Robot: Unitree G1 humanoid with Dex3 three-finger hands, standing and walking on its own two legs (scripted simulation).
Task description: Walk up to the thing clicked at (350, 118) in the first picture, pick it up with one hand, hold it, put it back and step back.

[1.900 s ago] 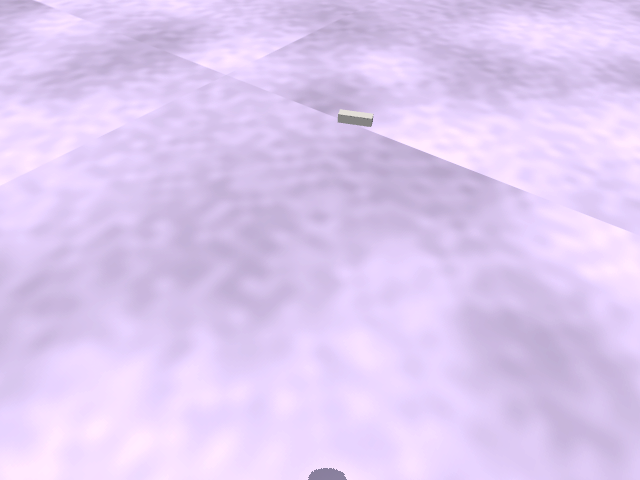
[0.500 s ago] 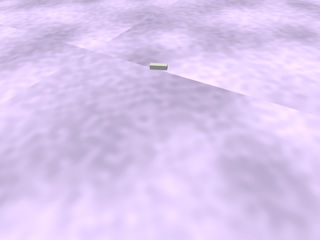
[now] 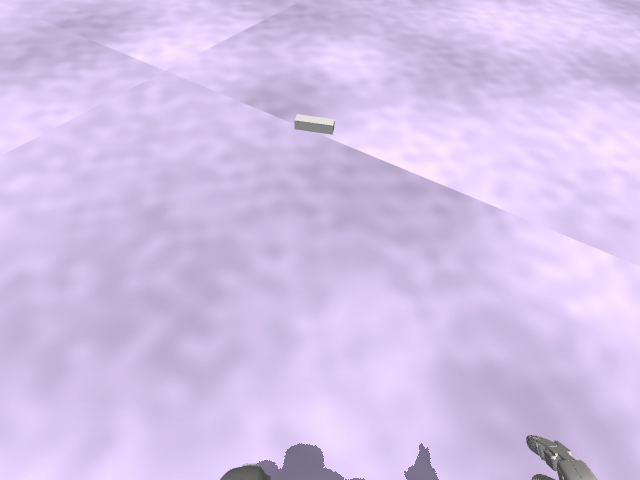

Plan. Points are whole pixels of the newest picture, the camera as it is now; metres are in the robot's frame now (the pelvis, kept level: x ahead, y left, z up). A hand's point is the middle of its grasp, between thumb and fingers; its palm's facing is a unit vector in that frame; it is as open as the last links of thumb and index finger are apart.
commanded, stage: walk up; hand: left
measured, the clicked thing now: (314, 124) +1.88 +0.15 -0.73
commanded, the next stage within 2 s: none
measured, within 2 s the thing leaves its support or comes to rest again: neither
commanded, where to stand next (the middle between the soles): +1.49 +0.02 m, yaw -4 degrees
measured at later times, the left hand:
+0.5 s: hand (208, 293) +0.41 +0.22 -0.09, palm faces -0.03 -0.91 -0.42, open 7.4 cm
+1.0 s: hand (218, 206) +0.64 +0.27 -0.13, palm faces -0.06 -0.94 -0.33, open 7.4 cm
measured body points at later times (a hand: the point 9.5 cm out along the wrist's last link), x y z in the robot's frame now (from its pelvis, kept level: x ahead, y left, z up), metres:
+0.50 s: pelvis +0.30 -0.05 +0.01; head +0.31 -0.09 +0.46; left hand +0.41 +0.27 -0.07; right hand +0.34 -0.38 -0.13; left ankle +0.24 +0.10 -0.64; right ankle +0.35 -0.17 -0.72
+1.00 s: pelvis +0.58 -0.01 +0.02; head +0.60 +0.02 +0.47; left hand +0.65 +0.32 -0.11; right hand +0.67 -0.33 -0.07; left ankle +0.61 +0.09 -0.72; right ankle +0.59 -0.17 -0.65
